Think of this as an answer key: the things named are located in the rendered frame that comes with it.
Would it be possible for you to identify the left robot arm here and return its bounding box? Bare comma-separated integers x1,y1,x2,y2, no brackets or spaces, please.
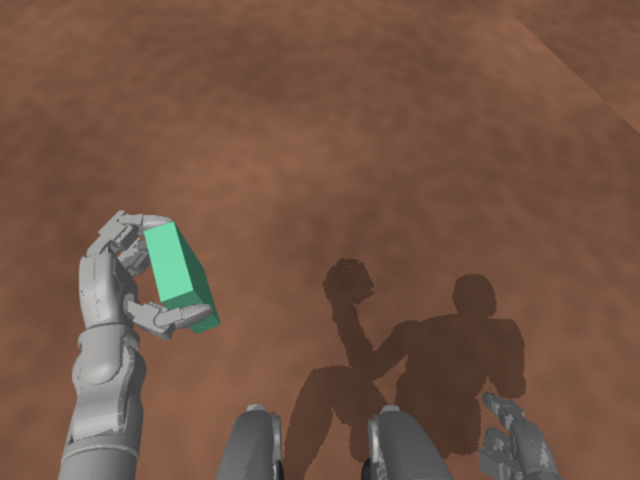
58,323,147,480

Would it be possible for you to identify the left robot hand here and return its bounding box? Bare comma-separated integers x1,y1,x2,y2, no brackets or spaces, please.
79,210,214,341

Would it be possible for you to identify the right robot hand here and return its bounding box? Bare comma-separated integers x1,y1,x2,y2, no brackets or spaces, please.
478,392,559,480

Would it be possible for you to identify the carton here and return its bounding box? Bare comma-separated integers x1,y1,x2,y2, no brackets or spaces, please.
144,221,221,334

